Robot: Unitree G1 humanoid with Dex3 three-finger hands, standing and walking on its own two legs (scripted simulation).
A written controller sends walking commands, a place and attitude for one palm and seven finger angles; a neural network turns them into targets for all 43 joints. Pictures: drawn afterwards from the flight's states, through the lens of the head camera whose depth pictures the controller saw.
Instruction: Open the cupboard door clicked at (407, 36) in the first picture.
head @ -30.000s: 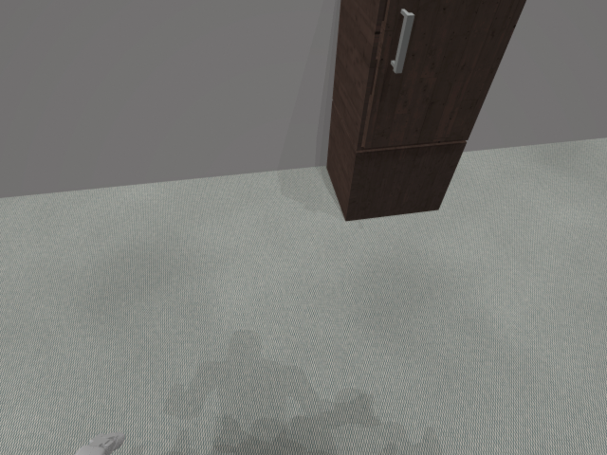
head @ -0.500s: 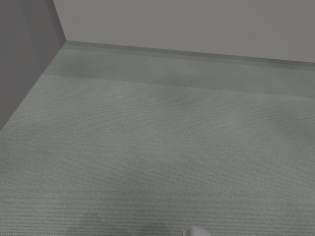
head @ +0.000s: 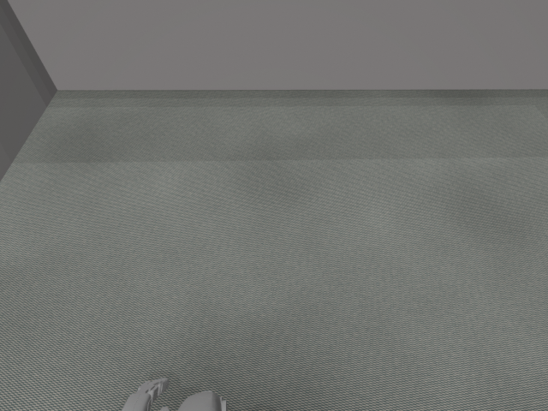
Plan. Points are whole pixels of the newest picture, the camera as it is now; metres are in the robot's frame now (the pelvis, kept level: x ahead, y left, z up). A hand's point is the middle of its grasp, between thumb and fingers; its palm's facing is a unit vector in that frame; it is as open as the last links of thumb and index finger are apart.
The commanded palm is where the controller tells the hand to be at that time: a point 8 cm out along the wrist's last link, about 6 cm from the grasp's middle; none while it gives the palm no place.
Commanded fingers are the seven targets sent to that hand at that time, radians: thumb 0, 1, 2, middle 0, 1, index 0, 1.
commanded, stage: turn to face it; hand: left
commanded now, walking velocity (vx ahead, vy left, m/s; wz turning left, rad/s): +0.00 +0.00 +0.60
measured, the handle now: out of the picture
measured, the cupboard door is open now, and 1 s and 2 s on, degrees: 38 38 38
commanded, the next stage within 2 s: none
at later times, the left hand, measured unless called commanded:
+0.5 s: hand out of the picture +0.08 +0.24 -0.16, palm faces +0.29 -0.91 -0.28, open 7.4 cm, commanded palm none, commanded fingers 0.00 0.90 0.90 -0.20 -0.30 -0.20 -0.30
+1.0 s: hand out of the picture -0.02 +0.16 -0.19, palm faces +0.61 -0.76 -0.23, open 7.4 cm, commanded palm none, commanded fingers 0.00 0.90 0.90 -0.20 -0.30 -0.20 -0.30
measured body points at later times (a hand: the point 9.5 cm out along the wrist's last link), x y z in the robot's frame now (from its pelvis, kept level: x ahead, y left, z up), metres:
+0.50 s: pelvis +0.05 +0.00 +0.00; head +0.11 +0.01 +0.44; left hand +0.07 +0.29 -0.14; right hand +0.19 -0.23 -0.15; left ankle +0.07 +0.12 -0.74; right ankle +0.08 -0.16 -0.70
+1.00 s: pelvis +0.06 -0.04 -0.02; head +0.10 +0.01 +0.43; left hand -0.06 +0.20 -0.17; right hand +0.34 -0.16 -0.14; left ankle +0.02 +0.07 -0.74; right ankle +0.10 -0.16 -0.70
